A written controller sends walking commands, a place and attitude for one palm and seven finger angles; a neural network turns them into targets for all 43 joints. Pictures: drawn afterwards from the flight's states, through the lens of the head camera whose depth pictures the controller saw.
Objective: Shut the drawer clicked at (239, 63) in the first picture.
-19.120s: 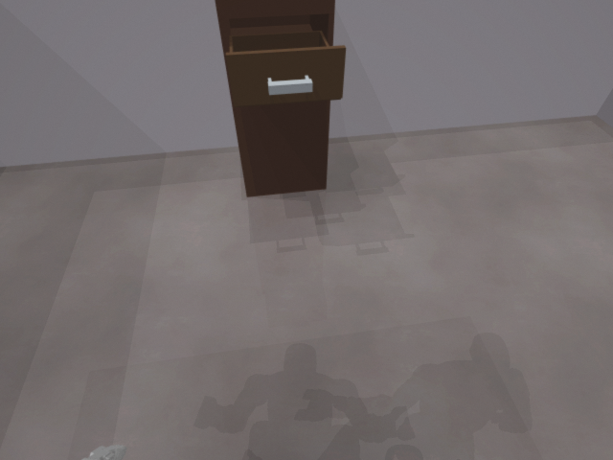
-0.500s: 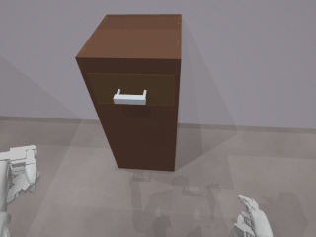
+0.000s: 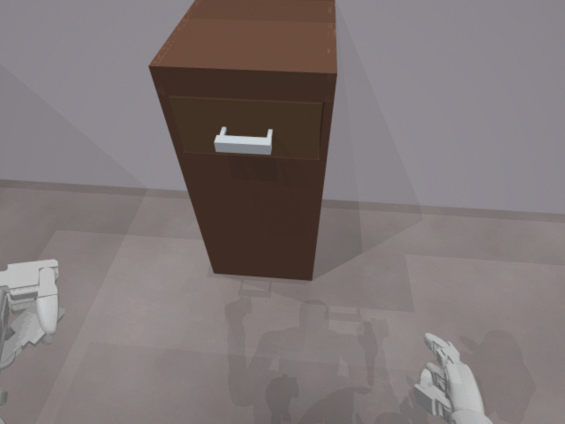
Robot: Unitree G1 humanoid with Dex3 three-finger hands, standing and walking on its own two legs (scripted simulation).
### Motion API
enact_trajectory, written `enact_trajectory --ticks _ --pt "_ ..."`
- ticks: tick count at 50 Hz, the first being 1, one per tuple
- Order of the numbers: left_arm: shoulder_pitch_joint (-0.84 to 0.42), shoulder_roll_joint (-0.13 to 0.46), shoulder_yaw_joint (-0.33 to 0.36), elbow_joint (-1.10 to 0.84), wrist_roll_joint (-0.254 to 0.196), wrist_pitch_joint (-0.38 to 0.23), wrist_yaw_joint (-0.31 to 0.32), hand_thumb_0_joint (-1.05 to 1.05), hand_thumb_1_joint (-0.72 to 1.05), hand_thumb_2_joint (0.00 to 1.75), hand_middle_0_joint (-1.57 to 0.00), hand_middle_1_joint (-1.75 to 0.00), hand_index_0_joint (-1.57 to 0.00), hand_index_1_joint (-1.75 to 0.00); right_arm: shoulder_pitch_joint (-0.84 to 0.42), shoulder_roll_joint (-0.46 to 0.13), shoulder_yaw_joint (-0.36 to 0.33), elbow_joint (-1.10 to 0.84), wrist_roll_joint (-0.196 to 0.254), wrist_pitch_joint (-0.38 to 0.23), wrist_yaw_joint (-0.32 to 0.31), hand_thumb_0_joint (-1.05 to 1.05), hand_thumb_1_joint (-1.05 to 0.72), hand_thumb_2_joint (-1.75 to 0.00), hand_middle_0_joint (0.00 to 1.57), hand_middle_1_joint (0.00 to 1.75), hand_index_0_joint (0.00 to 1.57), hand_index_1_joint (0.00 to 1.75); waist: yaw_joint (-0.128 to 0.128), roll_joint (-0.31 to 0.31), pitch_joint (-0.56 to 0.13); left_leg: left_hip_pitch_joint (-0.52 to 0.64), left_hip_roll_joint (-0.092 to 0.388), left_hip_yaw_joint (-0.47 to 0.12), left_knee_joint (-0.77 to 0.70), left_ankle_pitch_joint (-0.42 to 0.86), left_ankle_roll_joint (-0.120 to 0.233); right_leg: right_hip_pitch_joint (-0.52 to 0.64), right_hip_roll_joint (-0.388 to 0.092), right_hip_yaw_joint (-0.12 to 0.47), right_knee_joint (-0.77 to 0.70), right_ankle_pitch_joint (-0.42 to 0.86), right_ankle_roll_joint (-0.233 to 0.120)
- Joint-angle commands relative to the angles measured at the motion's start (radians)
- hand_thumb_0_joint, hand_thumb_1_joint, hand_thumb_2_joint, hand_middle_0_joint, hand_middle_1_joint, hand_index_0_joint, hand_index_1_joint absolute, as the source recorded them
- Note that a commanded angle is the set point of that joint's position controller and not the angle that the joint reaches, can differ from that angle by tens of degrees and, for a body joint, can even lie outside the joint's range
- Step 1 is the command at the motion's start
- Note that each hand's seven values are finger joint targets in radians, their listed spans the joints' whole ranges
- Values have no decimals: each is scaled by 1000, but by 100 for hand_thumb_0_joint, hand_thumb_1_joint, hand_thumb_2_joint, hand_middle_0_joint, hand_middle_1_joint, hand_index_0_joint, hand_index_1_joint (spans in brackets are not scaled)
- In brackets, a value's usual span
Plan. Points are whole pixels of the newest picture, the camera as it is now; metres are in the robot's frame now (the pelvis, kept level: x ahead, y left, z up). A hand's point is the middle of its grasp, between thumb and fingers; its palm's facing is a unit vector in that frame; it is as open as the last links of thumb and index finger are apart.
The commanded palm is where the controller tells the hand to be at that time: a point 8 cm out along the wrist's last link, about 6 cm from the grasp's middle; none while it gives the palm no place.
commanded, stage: step back with the hand held close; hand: left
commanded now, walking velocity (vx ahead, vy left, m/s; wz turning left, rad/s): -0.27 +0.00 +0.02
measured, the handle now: (245, 138) +0.72 +0.15 -0.04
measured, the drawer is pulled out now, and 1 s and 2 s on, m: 0.00 0.00 0.00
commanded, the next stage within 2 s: stop stepping back and stand still in 0.80 s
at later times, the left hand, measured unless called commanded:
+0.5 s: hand (22, 378) +0.13 +0.23 +0.17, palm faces +0.37 -0.77 -0.53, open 3.2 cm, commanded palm +0.05 +0.27 +0.18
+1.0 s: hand out of the picture +0.05 +0.22 +0.18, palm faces +0.29 -0.87 -0.39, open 3.2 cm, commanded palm +0.00 +0.27 +0.18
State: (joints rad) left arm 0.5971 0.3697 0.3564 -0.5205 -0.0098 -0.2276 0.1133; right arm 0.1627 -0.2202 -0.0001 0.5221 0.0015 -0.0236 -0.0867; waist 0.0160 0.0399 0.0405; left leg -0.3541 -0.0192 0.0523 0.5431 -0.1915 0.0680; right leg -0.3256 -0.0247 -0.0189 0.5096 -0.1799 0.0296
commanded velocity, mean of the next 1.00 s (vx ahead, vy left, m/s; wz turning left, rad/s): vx -0.31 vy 0.00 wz -0.04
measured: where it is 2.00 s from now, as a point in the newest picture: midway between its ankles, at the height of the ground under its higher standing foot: outside the picture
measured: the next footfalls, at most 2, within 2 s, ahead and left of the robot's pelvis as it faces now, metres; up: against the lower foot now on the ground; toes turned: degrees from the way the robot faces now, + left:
right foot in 0.88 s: -0.17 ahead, -0.07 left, +0.00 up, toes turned -7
left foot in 1.00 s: -0.06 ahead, +0.08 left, +0.00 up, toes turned -2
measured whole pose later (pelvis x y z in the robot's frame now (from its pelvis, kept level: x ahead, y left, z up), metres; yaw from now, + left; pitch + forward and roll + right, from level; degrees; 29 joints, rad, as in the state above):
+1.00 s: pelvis -0.15 +0.00 +0.00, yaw -4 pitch +3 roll -1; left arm 0.58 0.40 0.33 -0.63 -0.03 -0.27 0.11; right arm 0.20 -0.18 0.02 0.64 -0.02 -0.09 -0.07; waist 0.04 -0.05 -0.06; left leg -0.46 0.00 0.05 0.66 -0.17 -0.01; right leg -0.20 0.00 0.05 0.53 -0.37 0.03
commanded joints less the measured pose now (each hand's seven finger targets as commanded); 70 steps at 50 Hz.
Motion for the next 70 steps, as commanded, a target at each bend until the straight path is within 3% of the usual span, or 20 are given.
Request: enact_trajectory --ticks 1,9,14,18,22,24,27,30,34,41,44,45,47,49,51,55,60,62,63,70 --pt "-36 167 126 -250 4 -85 30 0 90 90 -140 -160 -140 -160 -67 -141 -62 -148 -6 -68 -12 0 -90 -90 20 30 20 30 -17 -12 -82 -250 121 -163 -217 -411 36 212 7 106 -31 -121 -19" --pt "-33 186 136 -274 -10 -122 53 0 90 90 -140 -160 -140 -160 -40 -133 -61 -104 -18 -97 -11 0 -90 -90 20 30 20 30 -36 -12 -103 -61 74 -150 -78 -276 -6 -18 -43 133 -127 -169 -53" --pt "-16 183 174 -241 17 -143 52 0 90 90 -140 -160 -140 -160 -81 -151 -68 -116 -12 -118 -16 0 -90 -90 20 30 20 30 -12 176 -106 -486 245 -336 -394 -567 77 374 102 38 244 -25 -3" --pt "0 204 207 -239 25 -153 37 0 90 90 -140 -160 -140 -160 -75 -148 -83 -121 -11 -126 -9 0 -90 -90 20 30 20 30 -3 116 -102 -530 255 -301 -315 -534 95 404 112 78 256 -47 -12" --pt "44 227 196 -276 -34 -167 25 0 90 90 -140 -160 -140 -160 -53 -103 -69 -88 -11 -128 13 0 -90 -90 20 30 20 30 -30 -86 -150 -46 61 -95 12 -106 -34 -25 -89 301 -107 122 -103" --pt "-4 224 166 -295 -33 -178 36 0 90 90 -140 -160 -140 -160 -15 -93 -73 -47 -8 -122 18 0 -90 -90 20 30 20 30 -49 -156 -291 156 17 -26 138 89 -58 -37 -161 294 -125 497 -78" --pt "-4 245 169 -287 -29 -163 32 0 90 90 -140 -160 -140 -160 -37 -97 -80 -60 -1 -114 4 0 -90 -90 20 30 20 30 -42 -165 -254 187 16 -31 93 53 -51 -60 -137 235 -128 423 -79" --pt "-27 244 168 -279 -22 -167 24 0 90 90 -140 -160 -140 -160 -80 -127 -73 -65 -13 -121 -11 0 -90 -90 20 30 20 30 -28 83 -182 174 149 -172 -155 289 -10 -60 55 92 -6 140 -24" --pt "-43 202 174 -236 -17 -158 17 0 90 90 -140 -160 -140 -160 -87 -120 -74 -69 -36 -141 -7 0 -90 -90 20 30 20 30 -13 189 -138 -269 389 -381 -460 -382 119 180 129 104 543 -269 -21" --pt "-4 171 99 -272 -60 -114 14 0 90 90 -140 -160 -140 -160 -60 -97 -73 -50 -23 -134 29 0 -90 -90 20 30 20 30 -1 112 -211 61 223 -113 -308 -193 -64 95 59 -11 -112 -329 -74" --pt "-117 252 126 -340 -45 -137 41 0 90 90 -140 -160 -140 -160 -37 -71 -64 1 -29 -119 22 0 -90 -90 20 30 20 30 -16 -173 -171 149 40 -90 382 -156 -116 -260 -387 462 -389 -112 -260" --pt "-154 290 163 -353 -37 -144 58 0 90 90 -140 -160 -140 -160 -52 -62 -38 -24 -45 -128 12 0 -90 -90 20 30 20 30 3 -137 -126 39 31 -43 417 -232 -112 -153 -359 312 -301 268 -242" --pt "-129 216 105 -302 -28 -106 30 0 90 90 -140 -160 -140 -160 -40 -63 -35 -39 -16 -132 4 0 -90 -90 20 30 20 30 -26 -244 -189 3 39 -54 243 -113 -82 47 -211 143 -109 431 -155" --pt "-81 209 122 -282 -39 -56 22 0 90 90 -140 -160 -140 -160 -66 -99 -35 -65 3 -134 -20 0 -90 -90 20 30 20 30 -38 -62 -169 224 60 -52 -109 261 -58 -23 -73 -1 106 258 -41" --pt "-47 208 120 -279 -34 -66 23 0 90 90 -140 -160 -140 -160 -27 -111 -38 -64 -8 -166 -11 0 -90 -90 20 30 20 30 -17 270 -179 294 276 -353 -256 458 5 -129 50 36 343 -367 -24" --pt "51 222 175 -288 -50 -62 36 0 90 90 -140 -160 -140 -160 -15 -92 -32 -63 -18 -180 8 0 -90 -90 20 30 20 30 -22 110 -169 167 283 -383 -362 -2 2 -29 23 53 275 -303 -24" --pt "186 195 159 -294 -22 -46 40 0 90 90 -140 -160 -140 -160 -74 -113 -39 -112 -13 -124 17 0 -90 -90 20 30 20 30 -14 113 -79 -291 114 -121 -286 -466 -41 354 32 -29 -26 -294 -67" --pt "129 226 172 -306 -21 -46 45 0 90 90 -140 -160 -140 -160 -58 -110 -56 -95 -15 -101 13 0 -90 -90 20 30 20 30 -14 -221 -44 -150 -9 -32 298 -257 -75 -30 -276 409 -383 -611 -196" --pt "50 234 185 -316 -36 -50 49 0 90 90 -140 -160 -140 -160 -39 -110 -60 -61 -28 -96 8 0 -90 -90 20 30 20 30 -22 -270 -12 -153 15 -57 484 -222 -81 -140 -362 458 -413 -581 -237" --pt "-81 148 87 -148 -4 -33 66 0 90 90 -140 -160 -140 -160 -11 -101 -43 -4 -17 -139 -30 0 -90 -90 20 30 20 30 -41 -128 -31 131 53 33 65 -218 -30 -209 -194 117 -226 -611 -131"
